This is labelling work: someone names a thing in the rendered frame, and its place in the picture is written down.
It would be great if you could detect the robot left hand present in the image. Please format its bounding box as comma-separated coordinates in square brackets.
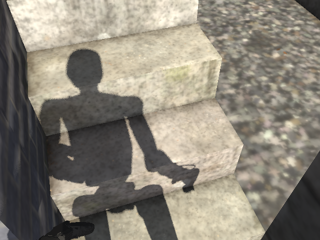
[39, 220, 95, 240]

